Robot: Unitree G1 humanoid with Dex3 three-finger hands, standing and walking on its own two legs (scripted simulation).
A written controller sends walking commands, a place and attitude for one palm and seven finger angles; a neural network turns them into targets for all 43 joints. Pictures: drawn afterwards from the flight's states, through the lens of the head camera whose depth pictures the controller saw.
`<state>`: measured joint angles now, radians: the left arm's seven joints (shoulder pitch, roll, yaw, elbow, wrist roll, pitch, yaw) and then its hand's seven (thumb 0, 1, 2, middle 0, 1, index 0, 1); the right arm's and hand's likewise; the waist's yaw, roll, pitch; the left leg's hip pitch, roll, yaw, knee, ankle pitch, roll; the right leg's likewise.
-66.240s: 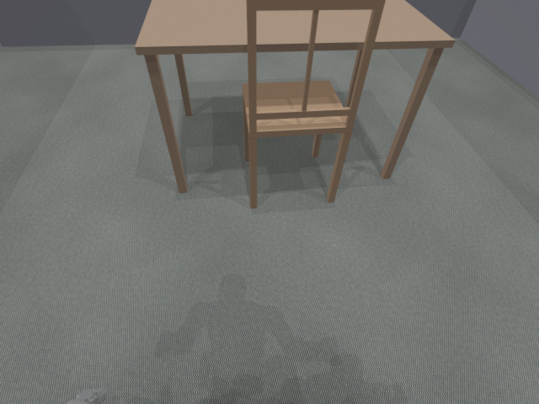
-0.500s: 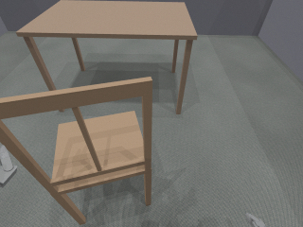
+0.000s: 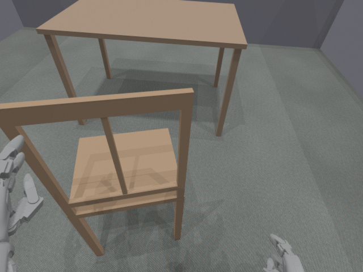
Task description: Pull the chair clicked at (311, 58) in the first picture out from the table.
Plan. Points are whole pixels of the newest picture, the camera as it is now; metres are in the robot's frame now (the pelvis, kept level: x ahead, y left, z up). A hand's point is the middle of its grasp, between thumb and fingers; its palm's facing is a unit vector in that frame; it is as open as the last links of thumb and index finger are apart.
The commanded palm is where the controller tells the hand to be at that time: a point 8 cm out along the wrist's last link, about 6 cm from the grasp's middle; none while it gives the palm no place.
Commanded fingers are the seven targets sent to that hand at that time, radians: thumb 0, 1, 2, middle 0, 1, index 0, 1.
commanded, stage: stop stepping back and stand still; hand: left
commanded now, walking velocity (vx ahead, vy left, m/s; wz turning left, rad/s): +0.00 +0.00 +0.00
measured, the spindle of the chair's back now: (116, 161) +0.42 +0.22 -0.04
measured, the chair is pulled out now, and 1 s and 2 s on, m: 0.75 0.75 0.75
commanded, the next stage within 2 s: let the arm hang, fingers relaxed in 0.02 s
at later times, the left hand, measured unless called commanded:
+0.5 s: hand out of the picture +0.06 +0.16 -0.17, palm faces +0.09 -0.98 -0.18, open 6.8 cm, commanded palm none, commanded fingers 0.00 0.90 0.90 -0.20 -0.30 -0.20 -0.30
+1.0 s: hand out of the picture -0.02 +0.13 -0.18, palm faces +0.07 -0.98 -0.16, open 7.4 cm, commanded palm none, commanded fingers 0.00 0.90 0.90 -0.20 -0.30 -0.20 -0.30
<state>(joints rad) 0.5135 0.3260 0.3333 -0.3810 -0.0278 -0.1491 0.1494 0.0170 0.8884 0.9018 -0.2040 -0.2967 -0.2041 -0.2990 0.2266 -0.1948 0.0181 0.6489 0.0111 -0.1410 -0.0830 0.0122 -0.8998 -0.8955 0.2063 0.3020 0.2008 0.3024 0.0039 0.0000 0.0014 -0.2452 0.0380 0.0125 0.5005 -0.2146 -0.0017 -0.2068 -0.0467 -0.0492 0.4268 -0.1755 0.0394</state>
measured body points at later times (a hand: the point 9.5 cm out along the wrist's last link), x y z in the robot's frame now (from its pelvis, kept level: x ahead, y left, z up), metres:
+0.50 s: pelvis +0.00 -0.02 -0.01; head +0.02 +0.00 +0.44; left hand +0.05 +0.21 -0.15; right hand +0.04 -0.26 -0.15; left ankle +0.04 +0.12 -0.74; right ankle +0.04 -0.15 -0.74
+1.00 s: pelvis +0.01 -0.03 +0.00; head +0.00 -0.04 +0.45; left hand -0.02 +0.18 -0.16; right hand -0.02 -0.23 -0.17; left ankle +0.04 +0.12 -0.74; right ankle +0.04 -0.15 -0.74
